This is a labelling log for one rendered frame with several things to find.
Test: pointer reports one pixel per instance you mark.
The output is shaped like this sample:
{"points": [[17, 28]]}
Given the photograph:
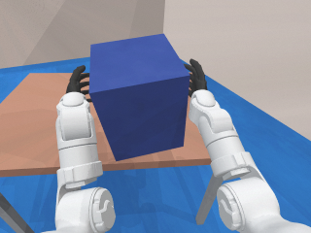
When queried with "robot right upper arm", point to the robot right upper arm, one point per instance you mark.
{"points": [[249, 206]]}

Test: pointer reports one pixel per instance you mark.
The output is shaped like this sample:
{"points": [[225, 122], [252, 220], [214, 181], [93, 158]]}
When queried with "robot left upper arm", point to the robot left upper arm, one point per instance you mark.
{"points": [[88, 210]]}

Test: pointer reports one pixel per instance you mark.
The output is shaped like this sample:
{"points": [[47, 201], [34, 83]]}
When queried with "carton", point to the carton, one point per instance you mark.
{"points": [[139, 88]]}

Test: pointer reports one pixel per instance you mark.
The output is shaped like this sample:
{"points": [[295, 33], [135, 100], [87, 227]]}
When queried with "robot left forearm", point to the robot left forearm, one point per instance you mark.
{"points": [[76, 142]]}

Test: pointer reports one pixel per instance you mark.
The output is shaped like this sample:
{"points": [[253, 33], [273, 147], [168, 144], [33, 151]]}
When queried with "table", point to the table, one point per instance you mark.
{"points": [[28, 142]]}

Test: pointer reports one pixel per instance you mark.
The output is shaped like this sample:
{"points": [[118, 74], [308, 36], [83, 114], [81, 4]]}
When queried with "left robot hand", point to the left robot hand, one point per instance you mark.
{"points": [[74, 82]]}

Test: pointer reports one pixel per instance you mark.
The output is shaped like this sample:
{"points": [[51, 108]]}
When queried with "robot right forearm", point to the robot right forearm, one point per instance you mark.
{"points": [[229, 159]]}

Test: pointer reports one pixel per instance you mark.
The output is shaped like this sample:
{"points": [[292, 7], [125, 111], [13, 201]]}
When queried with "right robot hand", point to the right robot hand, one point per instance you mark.
{"points": [[197, 77]]}

